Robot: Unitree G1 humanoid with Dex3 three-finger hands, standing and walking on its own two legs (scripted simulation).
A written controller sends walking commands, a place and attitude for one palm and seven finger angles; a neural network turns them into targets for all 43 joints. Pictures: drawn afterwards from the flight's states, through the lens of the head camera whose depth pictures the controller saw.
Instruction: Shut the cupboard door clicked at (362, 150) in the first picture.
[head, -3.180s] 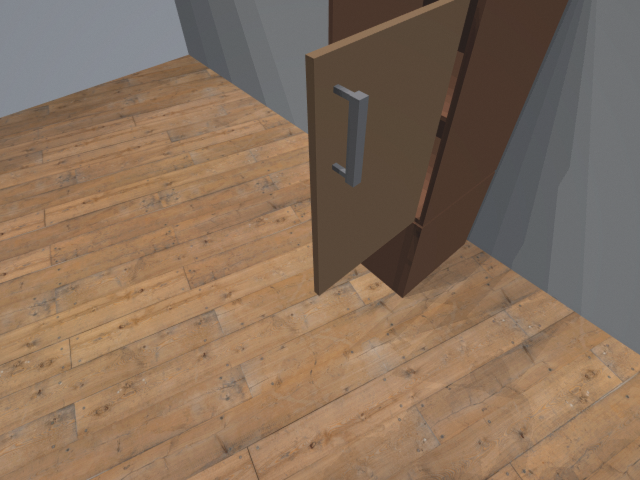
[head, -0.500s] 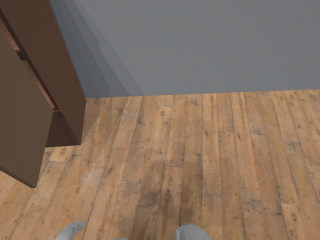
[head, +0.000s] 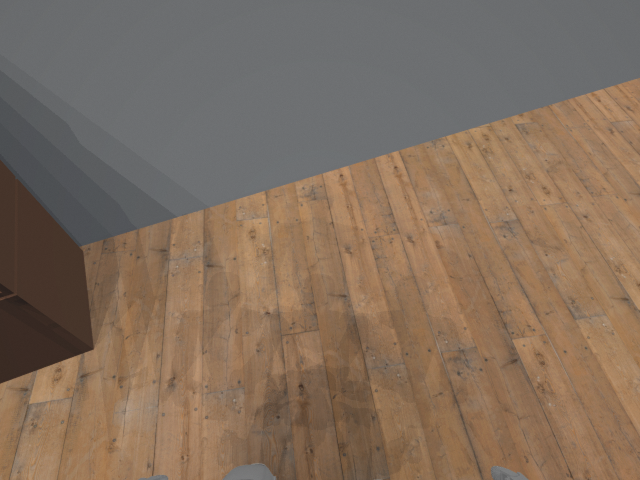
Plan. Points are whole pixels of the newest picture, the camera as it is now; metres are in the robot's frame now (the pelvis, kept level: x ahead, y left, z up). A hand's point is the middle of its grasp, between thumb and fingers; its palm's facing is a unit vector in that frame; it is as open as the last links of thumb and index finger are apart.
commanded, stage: walk around to get in front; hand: left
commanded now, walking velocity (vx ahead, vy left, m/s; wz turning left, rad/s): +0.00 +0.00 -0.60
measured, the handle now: out of the picture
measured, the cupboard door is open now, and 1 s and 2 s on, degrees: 91 91 91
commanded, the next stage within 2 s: none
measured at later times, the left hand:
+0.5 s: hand (241, 437) +0.18 +0.12 -0.15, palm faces -0.29 -0.91 -0.28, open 7.4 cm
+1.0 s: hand (282, 387) +0.25 +0.07 -0.15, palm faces -0.56 -0.80 -0.21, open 7.4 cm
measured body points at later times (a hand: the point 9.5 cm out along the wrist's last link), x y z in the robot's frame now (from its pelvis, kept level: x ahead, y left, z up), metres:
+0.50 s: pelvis +0.02 -0.04 +0.00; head +0.08 -0.08 +0.44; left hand +0.20 +0.17 -0.13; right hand +0.00 -0.32 -0.15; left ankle +0.03 +0.11 -0.66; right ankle -0.01 -0.14 -0.73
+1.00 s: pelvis +0.06 -0.04 +0.01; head +0.11 -0.06 +0.46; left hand +0.28 +0.12 -0.14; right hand -0.04 -0.28 -0.13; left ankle +0.11 +0.07 -0.73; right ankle -0.04 -0.15 -0.68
